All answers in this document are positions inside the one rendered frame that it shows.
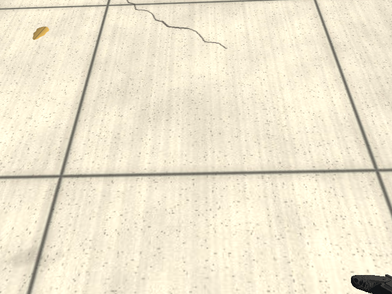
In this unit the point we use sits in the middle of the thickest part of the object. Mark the robot right hand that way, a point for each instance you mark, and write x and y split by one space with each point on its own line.
373 284

